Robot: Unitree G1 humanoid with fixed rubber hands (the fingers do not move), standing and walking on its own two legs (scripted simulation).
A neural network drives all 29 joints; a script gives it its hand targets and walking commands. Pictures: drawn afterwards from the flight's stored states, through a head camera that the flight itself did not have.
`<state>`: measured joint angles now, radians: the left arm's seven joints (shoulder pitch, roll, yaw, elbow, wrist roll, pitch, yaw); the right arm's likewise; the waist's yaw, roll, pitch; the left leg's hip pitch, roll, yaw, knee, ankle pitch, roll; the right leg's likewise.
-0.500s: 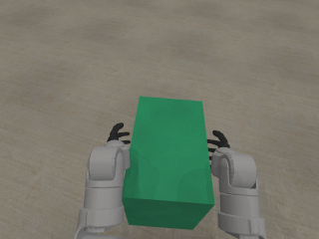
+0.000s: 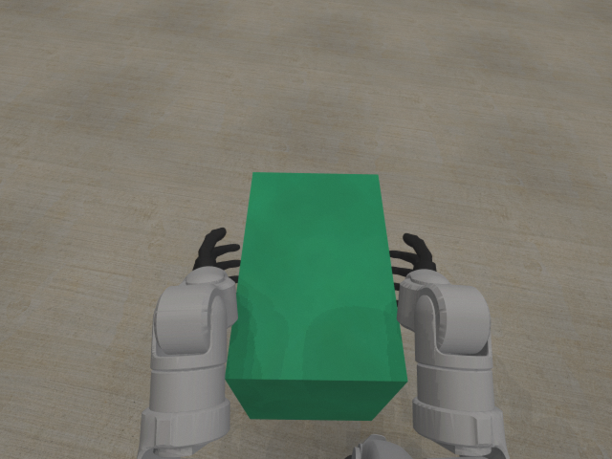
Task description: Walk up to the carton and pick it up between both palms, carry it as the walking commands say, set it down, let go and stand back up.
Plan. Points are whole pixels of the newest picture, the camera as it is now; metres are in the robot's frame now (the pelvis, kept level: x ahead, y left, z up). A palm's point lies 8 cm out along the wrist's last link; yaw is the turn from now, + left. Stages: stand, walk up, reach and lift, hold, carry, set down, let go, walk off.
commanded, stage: carry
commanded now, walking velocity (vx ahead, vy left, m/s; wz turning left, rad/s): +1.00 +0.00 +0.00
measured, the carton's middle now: (313, 298) +0.34 -0.01 -0.02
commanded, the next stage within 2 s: none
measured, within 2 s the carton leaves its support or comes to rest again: neither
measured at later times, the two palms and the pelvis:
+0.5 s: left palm (224, 55) +0.87 +0.18 +0.08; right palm (341, 63) +0.88 -0.08 +0.07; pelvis +0.57 +0.03 -0.03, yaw +4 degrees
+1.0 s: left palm out of the picture +1.39 +0.17 +0.07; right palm out of the picture +1.44 -0.08 +0.06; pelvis +1.11 -0.02 -0.02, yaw +9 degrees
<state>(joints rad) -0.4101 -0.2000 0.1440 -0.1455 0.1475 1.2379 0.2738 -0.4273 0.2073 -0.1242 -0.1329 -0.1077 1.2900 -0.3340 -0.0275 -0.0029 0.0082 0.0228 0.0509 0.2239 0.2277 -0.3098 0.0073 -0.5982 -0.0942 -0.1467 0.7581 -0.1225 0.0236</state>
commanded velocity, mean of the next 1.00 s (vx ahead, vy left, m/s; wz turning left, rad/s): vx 1.00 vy -0.22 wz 0.00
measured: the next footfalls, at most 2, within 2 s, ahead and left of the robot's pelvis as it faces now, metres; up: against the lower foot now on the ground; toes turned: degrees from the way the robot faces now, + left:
right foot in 0.12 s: +0.35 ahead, -0.11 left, +0.00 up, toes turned -11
left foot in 0.48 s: +0.73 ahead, +0.16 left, +0.00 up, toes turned +15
